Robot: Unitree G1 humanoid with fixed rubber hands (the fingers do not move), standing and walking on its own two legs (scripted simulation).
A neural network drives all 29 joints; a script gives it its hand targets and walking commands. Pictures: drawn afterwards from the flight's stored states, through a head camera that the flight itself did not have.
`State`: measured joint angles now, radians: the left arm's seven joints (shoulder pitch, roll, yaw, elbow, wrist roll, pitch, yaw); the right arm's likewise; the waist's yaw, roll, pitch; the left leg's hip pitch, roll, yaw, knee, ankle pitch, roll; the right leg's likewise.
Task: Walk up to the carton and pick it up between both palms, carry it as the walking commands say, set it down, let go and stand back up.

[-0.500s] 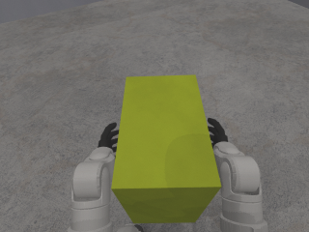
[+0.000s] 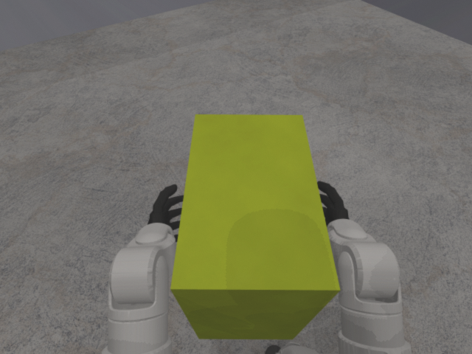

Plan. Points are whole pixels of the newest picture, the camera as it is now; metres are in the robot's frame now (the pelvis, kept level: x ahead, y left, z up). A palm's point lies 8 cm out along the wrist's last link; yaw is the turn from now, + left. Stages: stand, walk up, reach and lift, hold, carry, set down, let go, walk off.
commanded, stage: carry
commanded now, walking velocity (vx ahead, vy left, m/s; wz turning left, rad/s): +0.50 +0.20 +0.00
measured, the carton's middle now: (247, 234) +0.31 -0.01 +0.03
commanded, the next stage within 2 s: none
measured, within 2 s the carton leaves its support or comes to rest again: neither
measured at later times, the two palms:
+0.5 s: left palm (115, 112) +0.61 +0.26 +0.08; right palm (231, 102) +0.63 +0.00 +0.08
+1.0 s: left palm (115, 48) +0.91 +0.32 +0.08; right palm (206, 44) +0.93 +0.06 +0.07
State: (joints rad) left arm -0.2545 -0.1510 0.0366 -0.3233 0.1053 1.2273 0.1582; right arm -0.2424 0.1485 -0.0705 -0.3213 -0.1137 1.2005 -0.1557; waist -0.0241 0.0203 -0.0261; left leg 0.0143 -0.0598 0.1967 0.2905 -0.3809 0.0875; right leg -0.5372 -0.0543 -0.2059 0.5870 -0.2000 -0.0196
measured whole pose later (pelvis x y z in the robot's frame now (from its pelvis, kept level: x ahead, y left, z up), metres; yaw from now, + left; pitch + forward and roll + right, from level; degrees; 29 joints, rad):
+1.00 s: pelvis +0.64 +0.18 +0.01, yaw +4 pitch +3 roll +0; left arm -0.27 -0.15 0.05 -0.20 0.12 1.23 0.14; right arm -0.26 0.15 -0.09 -0.22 -0.12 1.23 -0.16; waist 0.01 0.04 -0.03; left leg -0.38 0.01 0.05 1.05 -0.34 0.01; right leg -0.32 -0.06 -0.25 0.48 -0.22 -0.04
